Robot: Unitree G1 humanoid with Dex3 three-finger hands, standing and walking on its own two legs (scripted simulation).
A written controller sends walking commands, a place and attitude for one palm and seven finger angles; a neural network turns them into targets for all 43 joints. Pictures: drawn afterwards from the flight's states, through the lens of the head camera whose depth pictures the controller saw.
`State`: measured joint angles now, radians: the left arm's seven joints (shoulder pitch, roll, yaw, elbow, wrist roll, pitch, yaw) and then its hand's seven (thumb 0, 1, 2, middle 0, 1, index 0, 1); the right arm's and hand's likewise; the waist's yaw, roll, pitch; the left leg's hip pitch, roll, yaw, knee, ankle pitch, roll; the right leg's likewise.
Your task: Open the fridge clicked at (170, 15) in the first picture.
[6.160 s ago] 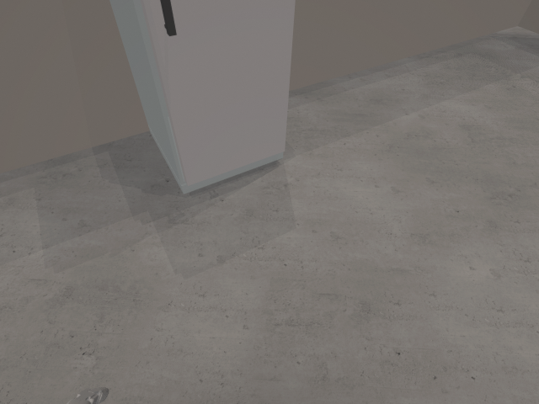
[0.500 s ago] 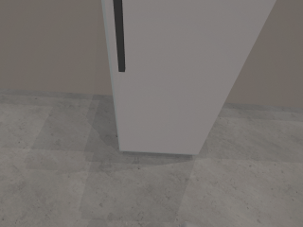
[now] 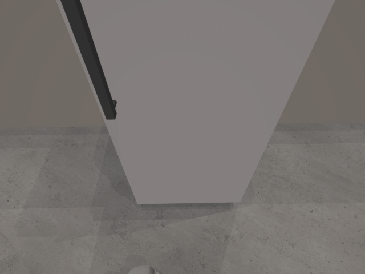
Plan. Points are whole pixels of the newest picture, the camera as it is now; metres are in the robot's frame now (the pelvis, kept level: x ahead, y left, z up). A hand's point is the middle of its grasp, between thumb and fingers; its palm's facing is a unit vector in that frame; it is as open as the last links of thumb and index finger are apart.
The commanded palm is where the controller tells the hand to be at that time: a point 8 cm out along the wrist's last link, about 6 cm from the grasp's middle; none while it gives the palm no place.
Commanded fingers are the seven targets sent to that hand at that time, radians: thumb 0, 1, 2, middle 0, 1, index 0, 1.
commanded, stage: come to a stop and stand still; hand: left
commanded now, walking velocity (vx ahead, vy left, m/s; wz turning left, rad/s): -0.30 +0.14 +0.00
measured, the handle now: (90, 44) +0.52 +0.22 +0.24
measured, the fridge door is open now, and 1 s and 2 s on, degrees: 0 0 0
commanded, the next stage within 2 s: look again from close up in 1.46 s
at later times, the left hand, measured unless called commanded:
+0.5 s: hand out of the picture +0.05 +0.21 -0.17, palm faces +0.01 -0.96 -0.27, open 7.4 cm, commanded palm none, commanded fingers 0.00 0.90 0.90 -0.20 -0.30 -0.20 -0.30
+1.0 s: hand out of the picture -0.04 +0.18 -0.17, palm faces +0.06 -0.98 -0.20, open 7.3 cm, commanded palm none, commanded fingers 0.00 0.90 0.90 -0.20 -0.30 -0.20 -0.30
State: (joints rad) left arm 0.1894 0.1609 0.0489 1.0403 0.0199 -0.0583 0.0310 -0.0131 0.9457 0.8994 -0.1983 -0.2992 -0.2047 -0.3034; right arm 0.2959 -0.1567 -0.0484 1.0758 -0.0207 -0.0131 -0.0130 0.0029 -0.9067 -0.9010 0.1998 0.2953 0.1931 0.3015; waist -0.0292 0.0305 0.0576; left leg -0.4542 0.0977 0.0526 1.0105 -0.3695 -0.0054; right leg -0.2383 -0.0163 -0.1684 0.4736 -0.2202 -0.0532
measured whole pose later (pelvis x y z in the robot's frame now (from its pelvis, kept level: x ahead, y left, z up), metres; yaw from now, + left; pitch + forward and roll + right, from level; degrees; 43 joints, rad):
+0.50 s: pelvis +0.00 +0.01 -0.01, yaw -3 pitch -2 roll +0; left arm 0.22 0.19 0.06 1.00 0.02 0.05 0.03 0.01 0.91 0.90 -0.19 -0.30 -0.20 -0.30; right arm 0.10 -0.16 -0.05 0.99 -0.03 0.03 -0.02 0.00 -0.90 -0.90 0.21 0.30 0.20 0.30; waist 0.01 0.03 0.10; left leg -0.37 0.08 0.10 0.51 -0.11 0.00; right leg -0.29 -0.04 -0.05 0.77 -0.47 0.02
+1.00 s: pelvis -0.03 +0.01 +0.00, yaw -1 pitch +0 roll +0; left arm 0.30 0.16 0.03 1.11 0.01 0.01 0.03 0.01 0.91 0.90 -0.20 -0.30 -0.20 -0.30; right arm 0.30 -0.17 -0.03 1.11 -0.02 0.00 -0.02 0.00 -0.91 -0.90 0.20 0.30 0.19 0.30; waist 0.03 0.00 0.03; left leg -0.14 0.03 0.05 0.44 -0.30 -0.01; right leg -0.24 -0.05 -0.08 0.47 -0.23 0.02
